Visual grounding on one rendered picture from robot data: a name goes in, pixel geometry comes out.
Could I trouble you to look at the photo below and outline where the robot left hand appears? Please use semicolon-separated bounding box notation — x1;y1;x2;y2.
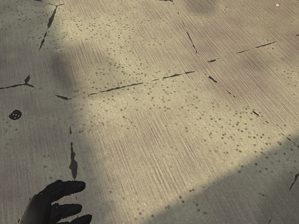
18;179;93;224

